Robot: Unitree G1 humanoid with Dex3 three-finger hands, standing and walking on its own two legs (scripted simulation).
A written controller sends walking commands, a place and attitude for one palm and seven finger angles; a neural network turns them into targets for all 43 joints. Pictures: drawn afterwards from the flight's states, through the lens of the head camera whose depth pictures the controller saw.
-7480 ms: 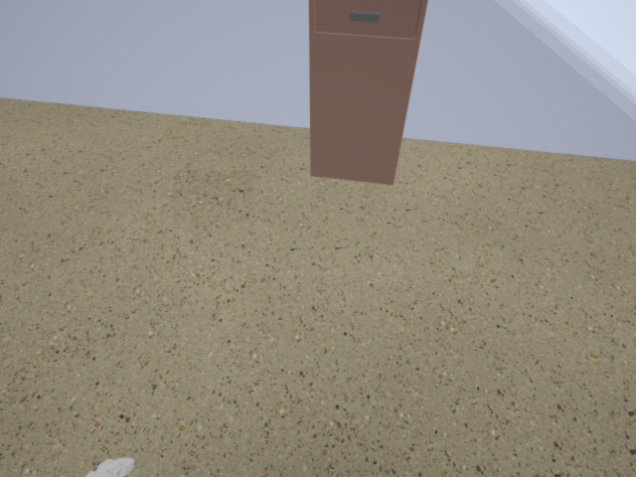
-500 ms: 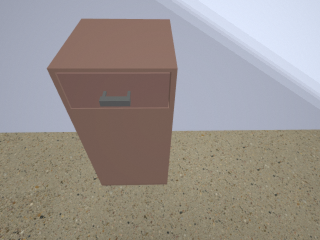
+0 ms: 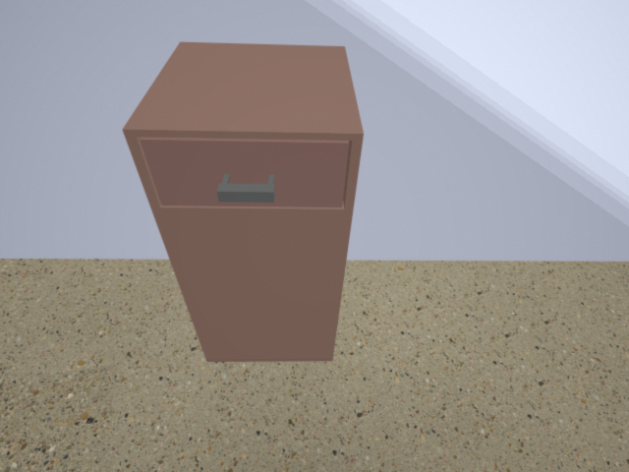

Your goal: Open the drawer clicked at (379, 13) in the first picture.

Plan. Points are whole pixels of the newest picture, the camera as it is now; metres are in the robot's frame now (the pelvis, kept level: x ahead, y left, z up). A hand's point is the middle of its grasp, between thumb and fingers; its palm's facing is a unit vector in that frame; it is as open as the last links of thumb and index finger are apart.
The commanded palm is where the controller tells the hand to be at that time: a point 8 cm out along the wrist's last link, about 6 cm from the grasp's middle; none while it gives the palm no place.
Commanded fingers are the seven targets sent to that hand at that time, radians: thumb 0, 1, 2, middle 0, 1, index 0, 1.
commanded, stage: shuffle to correct the standing spot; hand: left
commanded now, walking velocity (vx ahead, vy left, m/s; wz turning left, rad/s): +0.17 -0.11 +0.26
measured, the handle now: (247, 185) +0.61 +0.17 +0.02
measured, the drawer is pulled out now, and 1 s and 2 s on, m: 0.00 0.00 0.00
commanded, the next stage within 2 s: come to a stop and stand still in 0.78 s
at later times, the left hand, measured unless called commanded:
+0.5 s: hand out of the picture -0.07 +0.12 -0.18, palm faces +0.18 -0.98 -0.12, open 7.4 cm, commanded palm none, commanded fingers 0.00 0.90 0.90 -0.20 -0.30 -0.20 -0.30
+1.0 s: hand (238, 446) +0.21 +0.13 -0.17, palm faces +0.01 -0.97 -0.24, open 7.3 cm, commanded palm none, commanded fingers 0.00 0.90 0.90 -0.20 -0.30 -0.20 -0.30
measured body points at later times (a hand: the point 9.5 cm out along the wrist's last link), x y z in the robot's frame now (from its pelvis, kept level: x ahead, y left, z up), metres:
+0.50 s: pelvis +0.03 -0.01 +0.00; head +0.01 +0.00 +0.45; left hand -0.07 +0.17 -0.17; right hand +0.06 -0.25 -0.15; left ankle +0.04 +0.08 -0.72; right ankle +0.02 -0.13 -0.74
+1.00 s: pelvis +0.14 -0.07 -0.01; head +0.17 -0.08 +0.44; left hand +0.21 +0.18 -0.15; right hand +0.03 -0.27 -0.17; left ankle +0.06 +0.08 -0.74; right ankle +0.20 -0.18 -0.74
